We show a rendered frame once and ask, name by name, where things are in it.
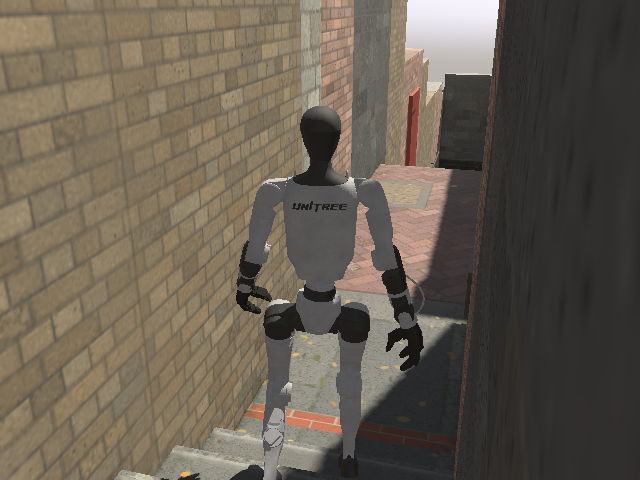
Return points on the left robot hand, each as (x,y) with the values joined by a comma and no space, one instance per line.
(258,292)

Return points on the left robot upper arm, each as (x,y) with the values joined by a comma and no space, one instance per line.
(269,195)

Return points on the right robot upper arm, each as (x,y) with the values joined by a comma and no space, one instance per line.
(371,194)

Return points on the left robot thigh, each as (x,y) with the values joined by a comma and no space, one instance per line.
(280,324)

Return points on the right robot forearm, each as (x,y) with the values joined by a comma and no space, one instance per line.
(398,293)

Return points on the right robot foot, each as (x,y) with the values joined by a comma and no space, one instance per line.
(348,466)

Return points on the right robot hand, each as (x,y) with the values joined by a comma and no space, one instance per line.
(415,344)

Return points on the left robot forearm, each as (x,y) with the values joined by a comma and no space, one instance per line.
(248,273)

